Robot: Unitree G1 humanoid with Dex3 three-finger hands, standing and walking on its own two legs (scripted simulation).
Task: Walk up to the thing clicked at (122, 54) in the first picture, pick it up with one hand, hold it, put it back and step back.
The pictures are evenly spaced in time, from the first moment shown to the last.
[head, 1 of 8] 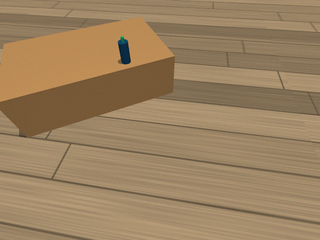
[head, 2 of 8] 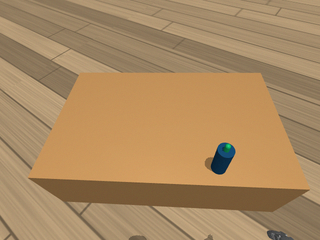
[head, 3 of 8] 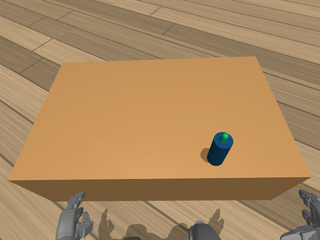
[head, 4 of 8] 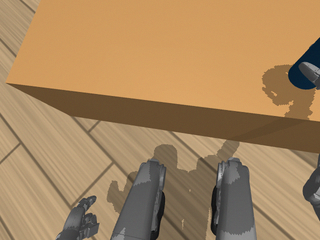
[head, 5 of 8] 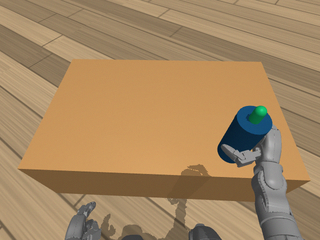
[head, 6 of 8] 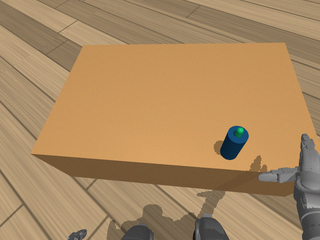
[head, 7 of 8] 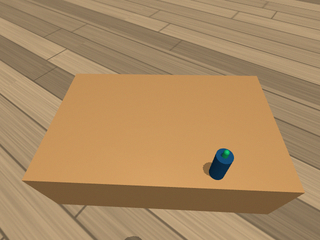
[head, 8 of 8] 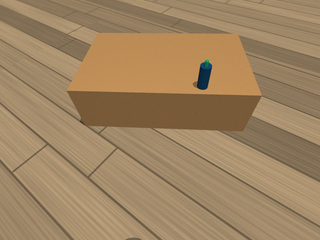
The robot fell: no
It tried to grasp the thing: yes
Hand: right
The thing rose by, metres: 0.33
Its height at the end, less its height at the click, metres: +0.00
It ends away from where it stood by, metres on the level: 0.01
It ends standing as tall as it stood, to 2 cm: yes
